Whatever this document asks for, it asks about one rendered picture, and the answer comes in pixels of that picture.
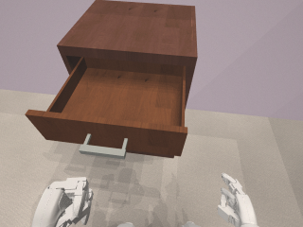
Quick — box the robot left hand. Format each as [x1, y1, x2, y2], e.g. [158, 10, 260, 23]
[31, 177, 94, 227]

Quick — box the handle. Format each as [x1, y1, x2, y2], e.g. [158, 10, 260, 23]
[79, 133, 128, 160]

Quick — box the robot right hand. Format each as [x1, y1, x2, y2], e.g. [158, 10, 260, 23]
[218, 173, 258, 227]

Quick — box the cabinet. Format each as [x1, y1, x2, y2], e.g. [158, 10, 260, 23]
[57, 0, 198, 159]

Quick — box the drawer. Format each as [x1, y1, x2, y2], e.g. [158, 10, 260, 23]
[25, 57, 187, 157]

